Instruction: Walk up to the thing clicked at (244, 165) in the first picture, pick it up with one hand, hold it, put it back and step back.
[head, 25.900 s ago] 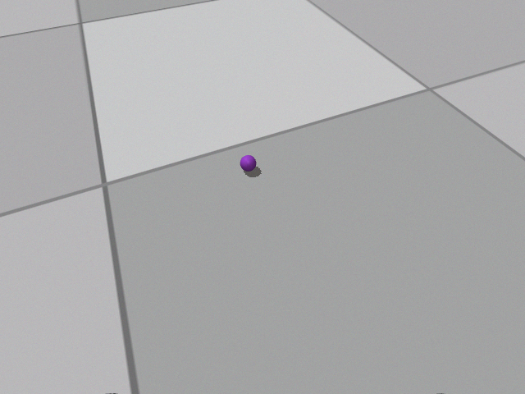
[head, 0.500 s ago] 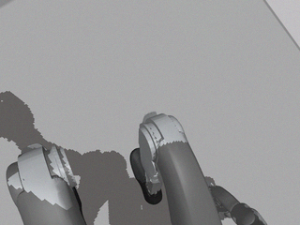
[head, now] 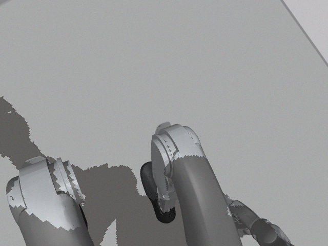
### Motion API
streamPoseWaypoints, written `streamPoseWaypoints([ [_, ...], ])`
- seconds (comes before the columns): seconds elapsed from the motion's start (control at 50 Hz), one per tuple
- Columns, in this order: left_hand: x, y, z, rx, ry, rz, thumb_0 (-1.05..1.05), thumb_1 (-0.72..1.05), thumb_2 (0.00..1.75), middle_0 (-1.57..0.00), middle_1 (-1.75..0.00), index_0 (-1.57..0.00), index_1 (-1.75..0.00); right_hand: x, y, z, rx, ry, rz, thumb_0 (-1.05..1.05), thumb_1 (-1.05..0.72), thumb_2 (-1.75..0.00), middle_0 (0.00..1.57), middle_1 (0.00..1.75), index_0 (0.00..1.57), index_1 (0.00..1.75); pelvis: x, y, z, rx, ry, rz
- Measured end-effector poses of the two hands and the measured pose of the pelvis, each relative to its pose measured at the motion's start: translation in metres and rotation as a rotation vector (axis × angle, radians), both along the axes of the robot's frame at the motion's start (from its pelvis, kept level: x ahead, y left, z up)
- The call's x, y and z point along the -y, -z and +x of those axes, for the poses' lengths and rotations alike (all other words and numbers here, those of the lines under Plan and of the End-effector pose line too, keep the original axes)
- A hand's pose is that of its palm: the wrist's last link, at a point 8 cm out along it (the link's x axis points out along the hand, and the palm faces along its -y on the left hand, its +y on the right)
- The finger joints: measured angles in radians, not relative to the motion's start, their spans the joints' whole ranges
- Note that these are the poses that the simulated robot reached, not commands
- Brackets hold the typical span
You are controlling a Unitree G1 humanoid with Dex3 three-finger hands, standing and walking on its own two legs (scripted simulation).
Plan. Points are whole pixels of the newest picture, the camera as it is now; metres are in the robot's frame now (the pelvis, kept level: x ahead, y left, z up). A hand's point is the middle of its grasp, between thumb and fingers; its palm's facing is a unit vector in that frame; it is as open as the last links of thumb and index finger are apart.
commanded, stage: open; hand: left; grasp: from above
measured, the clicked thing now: out of the picture +0.42 +0.33 -0.25
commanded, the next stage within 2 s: withdraw in 0.42 s
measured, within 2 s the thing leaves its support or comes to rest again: neither
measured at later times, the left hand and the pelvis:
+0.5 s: hand out of the picture +0.41 +0.33 -0.24, palm faces -0.44 -0.18 -0.88, open 14.2 cm; pelvis +0.00 +0.00 +0.00, yaw +0 degrees
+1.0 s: hand out of the picture +0.41 +0.36 -0.06, palm faces -0.36 -0.07 -0.93, open 14.1 cm; pelvis +0.00 +0.00 +0.05, yaw +5 degrees
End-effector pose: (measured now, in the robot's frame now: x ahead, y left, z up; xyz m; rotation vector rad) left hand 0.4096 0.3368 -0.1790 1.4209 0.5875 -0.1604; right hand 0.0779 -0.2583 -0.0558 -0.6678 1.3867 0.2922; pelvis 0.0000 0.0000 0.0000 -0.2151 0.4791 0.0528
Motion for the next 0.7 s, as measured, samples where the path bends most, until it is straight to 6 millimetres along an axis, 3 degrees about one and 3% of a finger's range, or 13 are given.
streamPoseWaypoints([
  [0.28,-0.002,-0.001,0.000,-0.015,-0.007,-0.003,0.00,-0.49,1.01,-0.12,-0.99,-0.10,-1.00,-0.001,-0.002,-0.003,-0.004,-0.005,0.007,0.00,-0.89,-0.90,0.21,0.29,0.20,0.30,-0.001,-0.001,-0.001,0.004,-0.003,-0.005],
  [0.58,0.001,-0.001,0.003,-0.002,0.010,-0.003,0.00,-0.52,1.01,-0.08,-1.00,-0.06,-1.01,-0.001,-0.002,-0.014,-0.030,0.008,0.005,0.01,-0.89,-0.90,0.21,0.29,0.20,0.30,0.000,0.000,-0.001,0.006,0.001,-0.004],
  [0.7,-0.001,-0.015,0.011,0.071,0.017,0.018,0.00,-0.51,0.99,-0.08,-1.01,-0.07,-1.01,-0.001,-0.002,-0.010,-0.011,0.019,0.021,0.01,-0.90,-0.90,0.21,0.29,0.20,0.30,0.000,-0.001,0.000,-0.005,-0.001,-0.001],
])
